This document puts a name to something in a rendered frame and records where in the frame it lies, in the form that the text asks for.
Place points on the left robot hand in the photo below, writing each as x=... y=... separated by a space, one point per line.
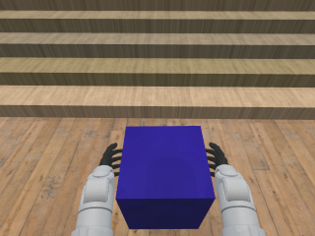
x=107 y=158

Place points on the right robot hand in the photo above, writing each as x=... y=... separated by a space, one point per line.
x=218 y=157

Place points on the left robot forearm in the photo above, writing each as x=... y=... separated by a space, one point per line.
x=96 y=204

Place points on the right robot forearm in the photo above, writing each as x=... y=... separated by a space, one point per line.
x=237 y=207

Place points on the carton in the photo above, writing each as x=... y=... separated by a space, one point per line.
x=164 y=179

